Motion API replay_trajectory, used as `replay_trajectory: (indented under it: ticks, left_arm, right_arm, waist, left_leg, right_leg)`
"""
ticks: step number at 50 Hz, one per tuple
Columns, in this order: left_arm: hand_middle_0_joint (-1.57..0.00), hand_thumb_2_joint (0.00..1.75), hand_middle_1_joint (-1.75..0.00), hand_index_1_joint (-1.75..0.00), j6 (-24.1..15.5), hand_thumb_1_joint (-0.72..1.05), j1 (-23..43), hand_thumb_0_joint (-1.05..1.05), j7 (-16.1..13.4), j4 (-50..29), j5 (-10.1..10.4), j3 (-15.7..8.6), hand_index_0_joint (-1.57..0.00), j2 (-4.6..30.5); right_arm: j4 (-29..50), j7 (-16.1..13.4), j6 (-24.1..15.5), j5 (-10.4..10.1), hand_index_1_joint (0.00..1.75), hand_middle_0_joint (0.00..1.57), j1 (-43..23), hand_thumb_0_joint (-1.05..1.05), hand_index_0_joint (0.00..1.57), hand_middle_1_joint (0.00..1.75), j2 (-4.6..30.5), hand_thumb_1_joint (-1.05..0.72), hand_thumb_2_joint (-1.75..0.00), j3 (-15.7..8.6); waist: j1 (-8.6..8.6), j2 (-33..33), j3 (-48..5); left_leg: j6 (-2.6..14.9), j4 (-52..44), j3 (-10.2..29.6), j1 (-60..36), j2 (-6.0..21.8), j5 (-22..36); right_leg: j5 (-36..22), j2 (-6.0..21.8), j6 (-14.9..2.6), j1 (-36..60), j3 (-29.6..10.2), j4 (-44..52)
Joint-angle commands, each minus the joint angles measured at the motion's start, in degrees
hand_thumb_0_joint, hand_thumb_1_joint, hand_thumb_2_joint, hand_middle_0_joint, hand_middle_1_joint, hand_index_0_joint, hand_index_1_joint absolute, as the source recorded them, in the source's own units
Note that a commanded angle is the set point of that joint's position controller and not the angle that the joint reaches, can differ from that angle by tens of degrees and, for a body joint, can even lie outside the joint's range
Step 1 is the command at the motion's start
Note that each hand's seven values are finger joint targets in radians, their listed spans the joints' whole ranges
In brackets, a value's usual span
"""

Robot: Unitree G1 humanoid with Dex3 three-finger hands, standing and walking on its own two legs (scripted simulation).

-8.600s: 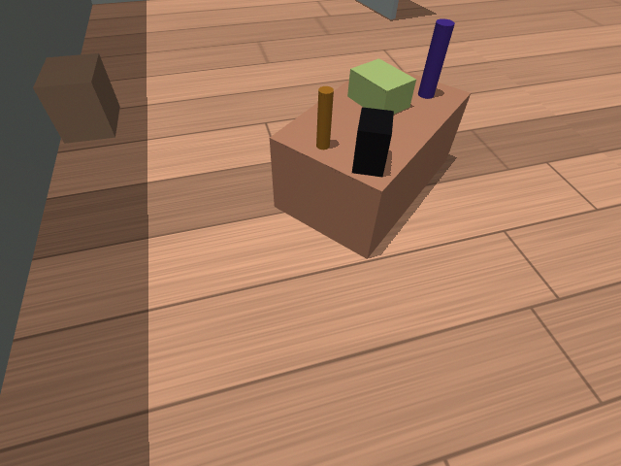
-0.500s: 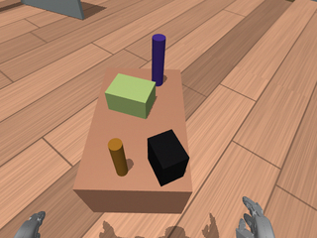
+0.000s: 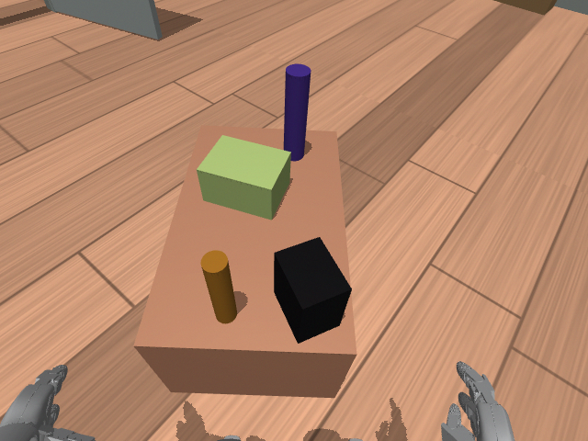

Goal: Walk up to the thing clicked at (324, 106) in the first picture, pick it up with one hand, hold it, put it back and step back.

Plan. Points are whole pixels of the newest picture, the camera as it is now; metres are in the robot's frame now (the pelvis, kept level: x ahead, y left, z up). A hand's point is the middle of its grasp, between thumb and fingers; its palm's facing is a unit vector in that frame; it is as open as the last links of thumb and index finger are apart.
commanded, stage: go down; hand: left
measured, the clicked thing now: (221, 290) +0.45 +0.15 -0.22
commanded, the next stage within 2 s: approach in 1.46 s
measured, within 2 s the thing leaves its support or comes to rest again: neither
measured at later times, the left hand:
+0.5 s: hand (70, 308) +0.30 +0.31 +0.00, palm faces +0.10 -0.98 -0.18, open 17.5 cm
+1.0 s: hand (62, 263) +0.35 +0.33 +0.03, palm faces +0.09 -0.99 -0.12, open 17.4 cm
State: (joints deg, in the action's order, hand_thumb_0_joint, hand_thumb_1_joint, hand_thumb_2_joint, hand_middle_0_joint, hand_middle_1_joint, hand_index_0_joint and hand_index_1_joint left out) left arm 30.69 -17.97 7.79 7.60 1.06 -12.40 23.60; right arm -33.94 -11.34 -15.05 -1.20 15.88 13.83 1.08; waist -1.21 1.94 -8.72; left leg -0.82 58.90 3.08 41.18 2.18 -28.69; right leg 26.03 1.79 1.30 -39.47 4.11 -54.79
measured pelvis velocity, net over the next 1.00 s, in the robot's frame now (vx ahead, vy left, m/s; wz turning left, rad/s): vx -0.01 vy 0.00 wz -0.03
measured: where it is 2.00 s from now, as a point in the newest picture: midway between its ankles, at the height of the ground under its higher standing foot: outside the picture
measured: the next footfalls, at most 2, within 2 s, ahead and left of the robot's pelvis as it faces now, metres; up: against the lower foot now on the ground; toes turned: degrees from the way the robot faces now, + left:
none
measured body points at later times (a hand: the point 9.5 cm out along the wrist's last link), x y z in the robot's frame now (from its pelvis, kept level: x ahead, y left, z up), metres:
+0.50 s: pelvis -0.01 +0.00 +0.01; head +0.05 +0.01 +0.46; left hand +0.29 +0.36 +0.01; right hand +0.08 -0.28 -0.08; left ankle +0.01 +0.12 -0.68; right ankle +0.01 -0.14 -0.68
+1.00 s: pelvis -0.01 +0.00 +0.01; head +0.07 +0.02 +0.45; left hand +0.34 +0.38 +0.04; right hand +0.05 -0.28 -0.09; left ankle +0.01 +0.12 -0.68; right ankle +0.01 -0.14 -0.68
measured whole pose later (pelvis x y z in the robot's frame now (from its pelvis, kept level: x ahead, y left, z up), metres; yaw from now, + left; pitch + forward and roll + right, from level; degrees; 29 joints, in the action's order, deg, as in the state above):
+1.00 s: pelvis -0.01 +0.00 +0.01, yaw -2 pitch +14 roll -2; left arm -3.0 26.1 28.1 58.0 3.0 -29.5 39.8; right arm -40.5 -9.4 -12.0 0.9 20.4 16.7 1.9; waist -3.7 -0.4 -5.0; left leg -0.9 55.8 1.5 44.3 2.9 -25.6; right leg 22.4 0.9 1.0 -43.6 2.5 -51.9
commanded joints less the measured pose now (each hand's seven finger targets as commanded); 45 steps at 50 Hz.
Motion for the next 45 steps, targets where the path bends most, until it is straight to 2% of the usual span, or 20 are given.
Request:
replay_trajectory:
  ticks: [1, 2, 4, 5, 6, 7, 8, 12, 13, 17, 21, 22, 24, 25, 27, 29, 34, 36, 38, 45]
  left_arm:
    - [-0.07, 0.06, -0.02, -0.04, -5.6, -0.53, 16.4, 0.00, 0.3, -7.9, 0.5, -8.9, -0.05, 17.8]
    - [-0.07, 0.07, -0.02, -0.04, -6.6, -0.52, 20.2, 0.00, 0.7, -9.8, 0.7, -9.2, -0.04, 19.0]
    - [-0.07, 0.06, -0.02, -0.04, -6.9, -0.53, 19.0, 0.00, 2.0, -1.3, 1.1, -11.0, -0.05, 20.0]
    - [-0.08, 0.06, -0.02, -0.04, -7.8, -0.53, 22.9, 0.00, 2.8, -1.4, 1.6, -10.1, -0.05, 19.1]
    - [-0.08, 0.05, -0.02, -0.04, -8.2, -0.55, 24.1, 0.00, 3.6, 0.6, 1.9, -11.0, -0.05, 19.9]
    - [-0.08, 0.04, -0.02, -0.04, -8.8, -0.55, 26.4, 0.00, 4.5, 0.9, 2.1, -10.4, -0.05, 19.8]
    - [-0.08, 0.04, -0.02, -0.04, -8.9, -0.53, 25.2, 0.00, 5.3, 4.2, 2.1, -12.1, -0.05, 21.4]
    - [-0.08, 0.03, -0.02, -0.04, -10.6, -0.55, 28.0, 0.00, 8.4, 12.0, 2.5, -13.9, -0.05, 22.7]
    - [-0.08, 0.03, -0.01, -0.03, -11.2, -0.56, 29.3, 0.00, 9.3, 15.4, 2.4, -13.1, -0.05, 22.0]
    - [-0.08, 0.03, -0.02, -0.04, -15.8, -0.57, 34.0, 0.00, 12.0, 19.0, 2.2, -15.0, -0.05, 24.9]
    - [-0.08, 0.03, -0.02, -0.04, -21.2, -0.58, 40.8, 0.00, 13.4, 19.0, 2.2, -16.7, -0.05, 28.2]
    - [-0.08, 0.03, -0.02, -0.04, -22.6, -0.58, 42.9, 0.00, 13.5, 18.5, 2.3, -18.3, -0.05, 30.0]
    - [-0.08, 0.03, -0.02, -0.04, -24.5, -0.58, 44.6, 0.00, 14.5, 23.7, 2.4, -17.0, -0.05, 28.2]
    - [-0.08, 0.03, 0.00, -0.03, -25.7, -0.57, 46.1, 0.00, 14.9, 24.3, 2.3, -17.3, -0.05, 29.2]
    - [-0.08, 0.03, -0.01, -0.03, -28.1, -0.59, 49.8, 0.00, 15.2, 23.6, 2.0, -19.8, -0.05, 33.9]
    - [-0.07, 0.03, 0.00, -0.02, -29.0, -0.54, 49.5, 0.00, 16.3, 29.1, 1.8, -18.6, -0.05, 31.9]
    - [-0.07, 0.01, 0.00, -0.01, -31.9, -0.52, 52.3, 0.00, 18.2, 34.1, 2.0, -19.1, -0.05, 34.0]
    - [-0.08, 0.00, 0.00, 0.00, -32.6, -0.52, 52.6, 0.00, 18.7, 36.5, 2.3, -18.8, -0.06, 32.9]
    - [-0.07, 0.01, 0.00, -0.01, -33.7, -0.52, 55.4, 0.00, 19.1, 37.4, 2.5, -19.2, -0.05, 34.5]
    - [-0.07, 0.01, 0.00, 0.00, -37.1, -0.49, 59.5, 0.00, 19.8, 38.8, 3.1, -20.9, -0.05, 38.0]
  right_arm:
    - [5.6, -1.4, -4.4, -0.1, 0.30, 0.20, -1.7, 0.00, 0.20, 0.30, 9.3, -0.87, -0.89, -3.0]
    - [6.2, -1.5, -4.7, -0.2, 0.30, 0.20, -2.3, 0.00, 0.20, 0.30, 9.0, -0.88, -0.90, -2.5]
    - [3.8, -1.4, -4.5, -0.1, 0.30, 0.20, -1.5, 0.00, 0.20, 0.30, 9.9, -0.89, -0.90, -2.8]
    - [3.6, -1.1, -4.7, -0.1, 0.30, 0.20, -1.7, 0.00, 0.20, 0.30, 9.6, -0.88, -0.90, -2.5]
    - [2.9, -1.1, -4.6, -0.1, 0.30, 0.20, -1.4, 0.00, 0.20, 0.30, 9.7, -0.89, -0.90, -2.6]
    - [4.0, -1.0, -4.8, -0.1, 0.30, 0.20, -2.4, 0.00, 0.20, 0.30, 9.8, -0.90, -0.90, -2.5]
    - [3.2, -0.9, -4.7, -0.1, 0.30, 0.20, -1.4, 0.00, 0.20, 0.30, 10.3, -0.90, -0.90, -2.8]
    - [2.5, -0.4, -4.1, 0.1, 0.30, 0.20, -0.3, 0.00, 0.20, 0.30, 10.1, -0.91, -0.90, -2.7]
    - [0.5, -0.1, -3.8, 0.2, 0.30, 0.20, 1.2, 0.00, 0.20, 0.30, 10.4, -0.91, -0.90, -3.0]
    - [0.6, 0.6, -3.4, 0.5, 0.30, 0.20, 2.5, 0.00, 0.20, 0.30, 11.1, -0.91, -0.90, -3.6]
    - [0.4, 0.8, -3.1, 0.9, 0.30, 0.20, 3.9, 0.00, 0.20, 0.30, 11.3, -0.90, -0.90, -3.9]
    - [0.4, 0.8, -3.0, 1.0, 0.30, 0.20, 4.2, 0.00, 0.20, 0.30, 11.4, -0.90, -0.90, -3.9]
    - [-1.1, 0.8, -2.8, 1.1, 0.30, 0.20, 5.4, 0.00, 0.20, 0.30, 11.4, -0.90, -0.90, -3.8]
    - [-1.5, 0.8, -2.6, 1.3, 0.30, 0.20, 5.8, 0.00, 0.20, 0.30, 11.7, -0.90, -0.90, -3.9]
    - [-1.4, 0.6, -2.3, 1.6, 0.30, 0.20, 6.6, 0.00, 0.20, 0.30, 12.3, -0.90, -0.90, -4.0]
    - [-2.1, 0.7, -1.8, 1.7, 0.30, 0.20, 7.5, 0.00, 0.20, 0.30, 12.1, -0.89, -0.90, -3.9]
    - [-1.6, 0.8, -0.8, 1.9, 0.30, 0.20, 7.8, 0.00, 0.20, 0.30, 12.6, -0.89, -0.90, -3.6]
    - [-1.4, 0.9, -0.4, 1.9, 0.30, 0.20, 8.0, 0.00, 0.20, 0.30, 12.6, -0.88, -0.89, -3.4]
    - [-1.8, 1.0, -0.3, 1.8, 0.30, 0.20, 8.4, 0.00, 0.20, 0.30, 12.9, -0.88, -0.89, -3.4]
    - [-1.3, 1.0, 0.8, 1.9, 0.30, 0.20, 8.6, 0.00, 0.20, 0.30, 13.5, -0.87, -0.89, -3.0]
  waist:
    - [-2.54, 3.9, -5.4]
    - [-2.32, 5.0, -5.9]
    - [-1.80, 5.7, -5.3]
    - [-1.87, 5.9, -5.5]
    - [-1.76, 6.2, -6.8]
    - [-1.74, 6.2, -7.6]
    - [-1.32, 5.6, -9.2]
    - [-0.92, 3.2, -9.2]
    - [-1.26, 3.5, -7.3]
    - [-0.48, 4.7, -8.6]
    - [-0.70, 5.1, -10.7]
    - [-0.64, 4.7, -12.0]
    - [-1.58, 3.7, -9.9]
    - [-1.54, 5.1, -10.8]
    - [-0.80, 5.9, -12.6]
    - [-1.52, 4.3, -12.5]
    - [-1.11, 4.9, -11.6]
    - [-1.28, 4.4, -10.5]
    - [-1.67, 5.6, -10.4]
    - [-1.69, 5.0, -12.8]
  left_leg:
    - [1.24, -10.8, -0.8, -6.0, -2.0, 7.3]
    - [1.10, -11.5, -0.5, -6.2, -1.9, 7.4]
    - [0.89, -12.2, 0.0, -6.8, -1.7, 8.4]
    - [0.81, -12.6, 0.2, -6.8, -1.6, 8.9]
    - [0.84, -12.3, 0.2, -7.4, -1.7, 10.6]
    - [0.91, -12.4, 0.1, -8.1, -1.7, 12.6]
    - [0.85, -12.2, 0.2, -9.2, -1.7, 15.2]
    - [1.18, -11.3, -0.8, -8.5, -2.0, 19.8]
    - [1.08, -12.0, -0.9, -7.8, -1.8, 18.2]
    - [0.57, -13.3, -0.3, -8.7, -1.1, 18.1]
    - [0.80, -12.5, -1.1, -9.8, -1.3, 19.8]
    - [1.01, -12.0, -1.5, -10.0, -1.4, 20.3]
    - [1.22, -12.1, -1.7, -9.0, -1.4, 17.9]
    - [1.16, -11.8, -1.7, -9.4, -1.4, 18.1]
    - [1.09, -11.9, -1.8, -10.3, -1.3, 18.7]
    - [1.31, -11.9, -2.1, -10.2, -1.5, 18.3]
    - [1.31, -12.2, -2.3, -8.6, -1.6, 17.4]
    - [1.32, -12.4, -2.2, -7.7, -1.5, 16.4]
    - [1.14, -12.7, -1.8, -7.9, -1.2, 14.1]
    - [1.18, -12.0, -2.0, -7.3, -1.2, 13.7]
  right_leg:
    - [-5.8, -1.9, -0.93, 3.8, -1.4, 9.7]
    - [-5.9, -2.0, -1.19, 4.1, -1.3, 9.5]
    - [-6.3, -2.1, -1.39, 4.3, -1.0, 9.4]
    - [-6.7, -2.2, -1.48, 4.8, -0.8, 9.4]
    - [-8.1, -2.2, -1.50, 5.2, -0.8, 9.4]
    - [-9.8, -2.3, -1.57, 6.4, -0.6, 9.5]
    - [-11.7, -2.4, -1.63, 7.6, -0.5, 9.2]
    - [-16.1, -2.2, -1.53, 9.2, -0.8, 9.8]
    - [-14.3, -2.4, -1.72, 7.8, -0.7, 9.9]
    - [-12.6, -2.9, -2.17, 6.5, -0.4, 9.3]
    - [-14.6, -2.6, -2.09, 6.8, -0.8, 9.1]
    - [-15.7, -2.4, -1.93, 7.8, -1.2, 9.2]
    - [-13.9, -2.4, -1.96, 6.4, -1.5, 9.4]
    - [-14.2, -2.3, -2.04, 5.8, -1.7, 9.3]
    - [-14.7, -2.2, -2.17, 6.4, -1.6, 9.2]
    - [-15.1, -2.1, -2.10, 7.1, -1.9, 9.8]
    - [-14.5, -2.1, -2.25, 6.8, -2.0, 10.3]
    - [-13.5, -2.1, -2.29, 6.3, -2.0, 10.4]
    - [-11.3, -2.4, -2.45, 4.2, -1.6, 10.0]
    - [-11.3, -2.4, -2.43, 4.6, -1.8, 9.7]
